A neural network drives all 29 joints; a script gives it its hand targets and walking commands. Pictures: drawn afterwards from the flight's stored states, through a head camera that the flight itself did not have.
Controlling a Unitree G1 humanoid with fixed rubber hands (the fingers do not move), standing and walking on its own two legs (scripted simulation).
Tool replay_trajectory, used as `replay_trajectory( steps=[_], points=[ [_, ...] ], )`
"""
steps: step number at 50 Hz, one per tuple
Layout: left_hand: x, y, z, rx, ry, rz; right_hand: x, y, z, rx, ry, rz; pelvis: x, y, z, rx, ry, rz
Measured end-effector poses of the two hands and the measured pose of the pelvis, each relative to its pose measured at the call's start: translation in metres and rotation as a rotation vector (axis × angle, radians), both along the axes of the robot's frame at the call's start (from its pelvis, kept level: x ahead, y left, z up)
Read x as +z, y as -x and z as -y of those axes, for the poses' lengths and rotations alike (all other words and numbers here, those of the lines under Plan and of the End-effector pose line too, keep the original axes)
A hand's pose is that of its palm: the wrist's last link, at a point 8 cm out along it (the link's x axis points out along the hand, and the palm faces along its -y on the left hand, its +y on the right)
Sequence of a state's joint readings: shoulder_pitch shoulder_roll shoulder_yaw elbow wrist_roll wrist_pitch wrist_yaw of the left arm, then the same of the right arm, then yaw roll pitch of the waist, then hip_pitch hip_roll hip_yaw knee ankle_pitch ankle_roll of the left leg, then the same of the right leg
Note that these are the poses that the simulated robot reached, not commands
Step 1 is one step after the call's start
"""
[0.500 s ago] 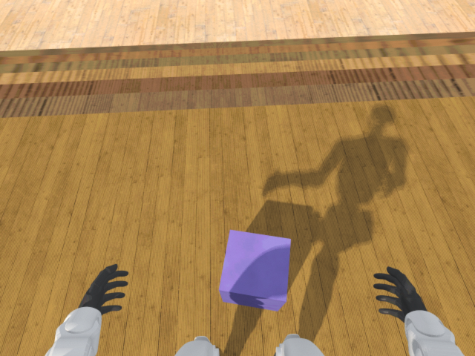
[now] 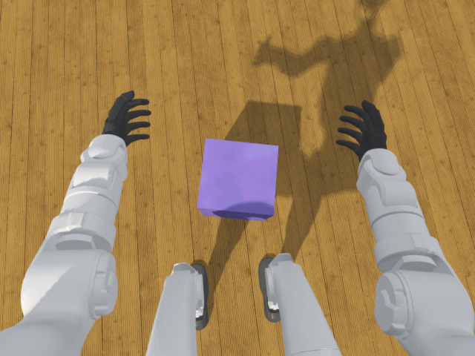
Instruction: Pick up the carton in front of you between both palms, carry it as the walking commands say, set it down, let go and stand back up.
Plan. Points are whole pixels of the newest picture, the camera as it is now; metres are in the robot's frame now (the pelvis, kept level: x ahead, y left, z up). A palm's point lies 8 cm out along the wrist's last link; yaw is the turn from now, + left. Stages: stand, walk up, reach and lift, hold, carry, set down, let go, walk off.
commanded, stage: reach and lift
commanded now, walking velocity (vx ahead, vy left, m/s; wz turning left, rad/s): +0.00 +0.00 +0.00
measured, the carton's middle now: (237, 184) +0.46 -0.04 -0.53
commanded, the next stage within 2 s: none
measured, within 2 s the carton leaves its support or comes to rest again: leaves its support in 1.90 s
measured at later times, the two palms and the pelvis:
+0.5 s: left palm (155, 146) +0.50 +0.15 -0.22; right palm (334, 159) +0.44 -0.23 -0.20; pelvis +0.00 +0.00 -0.09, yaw -1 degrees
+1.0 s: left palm (174, 173) +0.50 +0.15 -0.44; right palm (299, 181) +0.44 -0.22 -0.43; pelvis -0.04 +0.01 -0.27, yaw -2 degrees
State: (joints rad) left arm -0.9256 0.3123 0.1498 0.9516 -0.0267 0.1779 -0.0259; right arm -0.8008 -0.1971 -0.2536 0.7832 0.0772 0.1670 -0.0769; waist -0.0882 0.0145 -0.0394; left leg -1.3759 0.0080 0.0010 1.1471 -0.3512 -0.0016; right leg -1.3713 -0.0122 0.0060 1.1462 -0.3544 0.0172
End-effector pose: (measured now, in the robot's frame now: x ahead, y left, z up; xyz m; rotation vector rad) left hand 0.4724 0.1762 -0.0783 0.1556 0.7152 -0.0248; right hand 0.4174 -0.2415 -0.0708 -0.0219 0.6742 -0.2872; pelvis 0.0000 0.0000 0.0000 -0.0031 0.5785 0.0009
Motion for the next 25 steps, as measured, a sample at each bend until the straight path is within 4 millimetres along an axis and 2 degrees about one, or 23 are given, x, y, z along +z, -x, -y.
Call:
replay_trajectory(
  steps=[6,11,15,19,25],
  points=[
    [-0.018,-0.035,0.020,-0.020,0.029,0.038,-0.019,-0.027,-0.010,-0.036,-0.029,0.039,-0.015,0.007,-0.002,0.003,0.003,-0.084],
    [-0.035,-0.051,0.034,-0.024,0.049,0.066,-0.035,-0.033,-0.012,-0.040,-0.027,0.064,-0.021,0.003,-0.002,0.000,0.002,-0.156],
    [-0.056,-0.049,0.042,-0.023,0.049,0.069,-0.053,-0.029,-0.010,-0.040,-0.030,0.061,-0.030,-0.002,-0.002,0.000,0.006,-0.214],
    [-0.083,-0.040,0.040,-0.019,0.032,0.050,-0.078,-0.024,-0.011,-0.037,-0.039,0.044,-0.045,-0.003,-0.002,-0.003,0.014,-0.255],
    [-0.139,-0.029,0.030,0.001,0.022,0.029,-0.131,-0.020,-0.009,-0.038,-0.025,0.020,-0.088,0.002,-0.003,-0.002,0.021,-0.289]
  ],
)
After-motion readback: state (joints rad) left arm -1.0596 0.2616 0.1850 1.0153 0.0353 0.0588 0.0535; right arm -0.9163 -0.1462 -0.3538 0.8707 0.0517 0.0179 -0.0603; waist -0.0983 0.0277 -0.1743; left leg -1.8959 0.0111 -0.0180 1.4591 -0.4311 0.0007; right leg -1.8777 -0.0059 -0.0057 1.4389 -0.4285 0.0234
